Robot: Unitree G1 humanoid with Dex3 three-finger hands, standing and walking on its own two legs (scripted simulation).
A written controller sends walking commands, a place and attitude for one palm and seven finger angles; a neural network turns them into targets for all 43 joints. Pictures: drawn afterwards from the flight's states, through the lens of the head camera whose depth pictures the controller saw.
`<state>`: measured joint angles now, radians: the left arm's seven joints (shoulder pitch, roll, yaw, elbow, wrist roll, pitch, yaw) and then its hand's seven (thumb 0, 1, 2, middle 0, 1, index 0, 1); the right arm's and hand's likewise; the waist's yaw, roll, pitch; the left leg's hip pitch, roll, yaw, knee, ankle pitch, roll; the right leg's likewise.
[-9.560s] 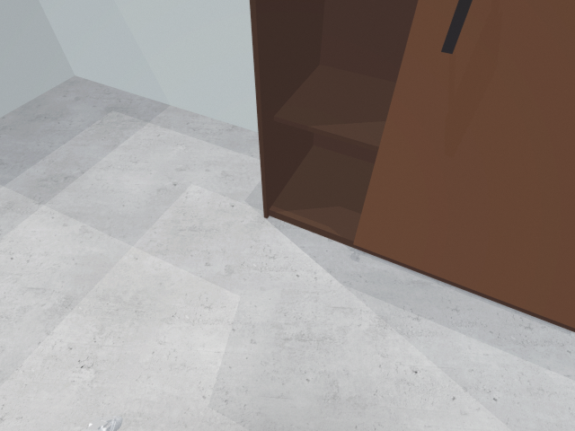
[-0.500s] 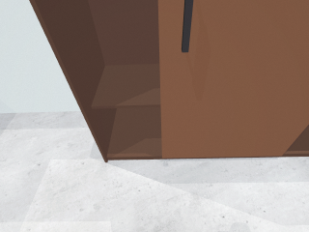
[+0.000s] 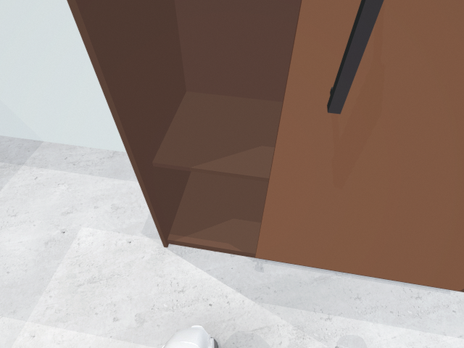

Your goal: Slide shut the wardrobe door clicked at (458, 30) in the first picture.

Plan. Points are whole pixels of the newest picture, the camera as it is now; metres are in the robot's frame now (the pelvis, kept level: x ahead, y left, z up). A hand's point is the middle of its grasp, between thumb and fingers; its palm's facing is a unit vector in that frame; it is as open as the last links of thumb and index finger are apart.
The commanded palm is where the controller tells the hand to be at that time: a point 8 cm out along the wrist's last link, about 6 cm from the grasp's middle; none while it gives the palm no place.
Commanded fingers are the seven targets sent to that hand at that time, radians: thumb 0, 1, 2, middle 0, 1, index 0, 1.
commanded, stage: come to a stop and stand still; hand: right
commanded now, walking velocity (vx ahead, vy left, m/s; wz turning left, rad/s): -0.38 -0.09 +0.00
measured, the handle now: (356, 35) +0.55 -0.13 +0.27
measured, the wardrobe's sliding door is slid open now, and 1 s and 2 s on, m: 0.41 0.41 0.41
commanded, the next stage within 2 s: none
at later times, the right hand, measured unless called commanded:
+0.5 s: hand out of the picture +0.08 -0.21 -0.18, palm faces +0.08 +0.98 -0.20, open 7.4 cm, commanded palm none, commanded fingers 0.00 -0.90 -0.90 0.20 0.30 0.20 0.30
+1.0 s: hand out of the picture +0.01 -0.17 -0.16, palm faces +0.02 +0.98 -0.19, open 7.4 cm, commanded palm none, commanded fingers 0.00 -0.90 -0.90 0.20 0.30 0.20 0.30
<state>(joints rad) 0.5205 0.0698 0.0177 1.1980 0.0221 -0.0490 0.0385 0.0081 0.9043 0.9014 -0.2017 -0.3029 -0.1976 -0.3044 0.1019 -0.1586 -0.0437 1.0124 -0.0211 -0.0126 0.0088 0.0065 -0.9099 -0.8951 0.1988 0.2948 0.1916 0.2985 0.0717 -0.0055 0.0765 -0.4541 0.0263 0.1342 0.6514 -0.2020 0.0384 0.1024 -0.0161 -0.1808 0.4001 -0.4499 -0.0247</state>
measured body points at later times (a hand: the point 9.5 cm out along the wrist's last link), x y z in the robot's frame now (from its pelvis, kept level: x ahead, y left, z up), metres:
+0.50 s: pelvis +0.02 -0.02 +0.00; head +0.04 -0.04 +0.45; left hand +0.11 +0.22 -0.14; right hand +0.08 -0.26 -0.16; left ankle +0.10 +0.09 -0.72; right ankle +0.04 -0.12 -0.73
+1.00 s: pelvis +0.01 -0.01 +0.02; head +0.01 +0.01 +0.47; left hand +0.00 +0.22 -0.15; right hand +0.01 -0.22 -0.14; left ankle -0.01 +0.11 -0.73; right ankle +0.04 -0.12 -0.73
